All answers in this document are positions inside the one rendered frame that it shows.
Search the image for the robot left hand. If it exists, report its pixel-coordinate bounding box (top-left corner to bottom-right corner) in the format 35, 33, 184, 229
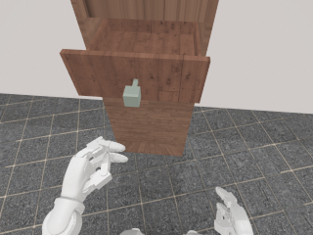
61, 136, 128, 203

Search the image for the robot right hand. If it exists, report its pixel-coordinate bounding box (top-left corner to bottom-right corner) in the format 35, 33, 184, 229
214, 186, 253, 235

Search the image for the left robot forearm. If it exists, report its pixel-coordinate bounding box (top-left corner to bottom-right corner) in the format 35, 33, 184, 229
42, 197, 85, 235

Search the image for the cabinet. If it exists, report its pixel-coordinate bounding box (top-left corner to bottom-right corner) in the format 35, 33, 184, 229
70, 0, 219, 157

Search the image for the drawer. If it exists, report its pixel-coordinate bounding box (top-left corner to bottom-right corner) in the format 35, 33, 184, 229
60, 18, 211, 104

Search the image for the handle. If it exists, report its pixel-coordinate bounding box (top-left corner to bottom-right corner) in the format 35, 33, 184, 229
122, 78, 141, 108

